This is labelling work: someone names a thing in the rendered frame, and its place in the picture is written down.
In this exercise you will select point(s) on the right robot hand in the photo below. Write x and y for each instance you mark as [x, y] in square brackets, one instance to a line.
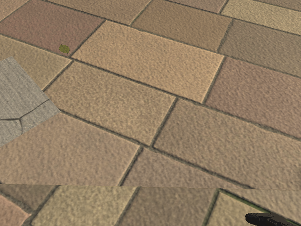
[266, 219]

